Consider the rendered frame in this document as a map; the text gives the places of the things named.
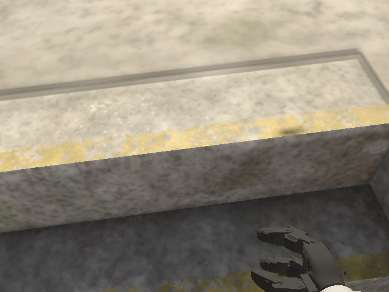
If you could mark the robot right hand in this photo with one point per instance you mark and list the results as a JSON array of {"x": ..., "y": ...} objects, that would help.
[{"x": 318, "y": 269}]

